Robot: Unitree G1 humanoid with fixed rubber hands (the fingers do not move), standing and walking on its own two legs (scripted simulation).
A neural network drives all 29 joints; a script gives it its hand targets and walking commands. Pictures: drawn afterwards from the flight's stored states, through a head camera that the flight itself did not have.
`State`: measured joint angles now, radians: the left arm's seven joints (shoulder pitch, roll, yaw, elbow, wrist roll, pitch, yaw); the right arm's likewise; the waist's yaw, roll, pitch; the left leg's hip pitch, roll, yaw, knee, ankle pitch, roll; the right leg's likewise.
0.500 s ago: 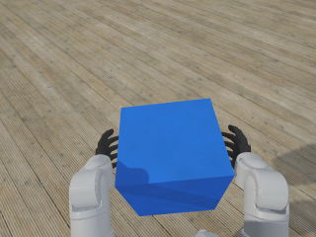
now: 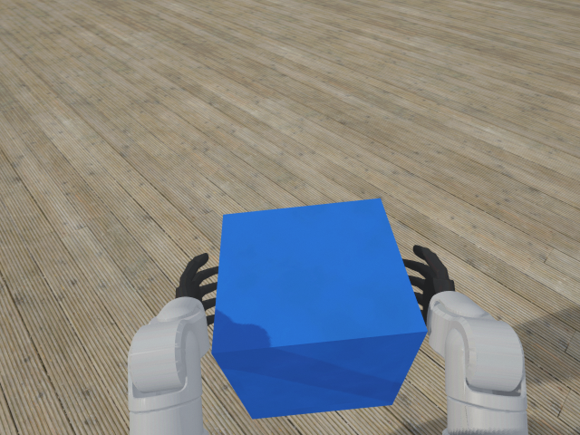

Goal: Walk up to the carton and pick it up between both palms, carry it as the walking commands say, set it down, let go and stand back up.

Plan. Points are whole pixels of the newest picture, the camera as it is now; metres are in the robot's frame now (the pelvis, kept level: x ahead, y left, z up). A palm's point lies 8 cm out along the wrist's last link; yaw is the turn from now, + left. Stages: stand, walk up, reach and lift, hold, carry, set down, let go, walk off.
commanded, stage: carry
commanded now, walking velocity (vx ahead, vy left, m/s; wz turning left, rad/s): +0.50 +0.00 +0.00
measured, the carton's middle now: (312, 315) +0.30 +0.00 +0.02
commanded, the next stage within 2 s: none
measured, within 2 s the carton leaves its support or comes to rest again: neither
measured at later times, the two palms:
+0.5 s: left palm (211, 150) +0.60 +0.18 +0.09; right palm (371, 141) +0.61 -0.12 +0.11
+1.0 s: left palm (227, 75) +0.98 +0.20 +0.08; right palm (342, 71) +0.96 -0.11 +0.09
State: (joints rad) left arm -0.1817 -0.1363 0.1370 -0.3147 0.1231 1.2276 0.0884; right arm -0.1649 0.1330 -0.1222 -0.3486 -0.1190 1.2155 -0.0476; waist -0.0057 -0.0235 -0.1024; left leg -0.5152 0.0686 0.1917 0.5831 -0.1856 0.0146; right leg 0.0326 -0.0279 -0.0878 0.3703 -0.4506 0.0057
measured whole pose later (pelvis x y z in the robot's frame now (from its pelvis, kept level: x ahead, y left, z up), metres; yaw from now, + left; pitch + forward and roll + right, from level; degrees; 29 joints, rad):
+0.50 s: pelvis +0.34 +0.01 +0.00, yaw +2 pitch +3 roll -3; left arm -0.18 -0.13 0.11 -0.37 0.12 1.24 0.10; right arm -0.17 0.14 -0.14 -0.39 -0.11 1.23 -0.04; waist 0.00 0.01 -0.09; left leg 0.17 0.05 0.16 0.32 -0.48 0.01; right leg -0.53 -0.01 -0.24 0.58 -0.06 0.01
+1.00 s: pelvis +0.70 +0.05 -0.01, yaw -2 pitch +4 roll -1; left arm -0.17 -0.13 0.11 -0.34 0.13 1.23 0.09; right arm -0.16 0.13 -0.13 -0.37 -0.11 1.22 -0.05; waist 0.00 -0.03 -0.10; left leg -0.52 0.05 0.22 0.60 -0.14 0.06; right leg 0.02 -0.04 -0.12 0.53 -0.50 0.00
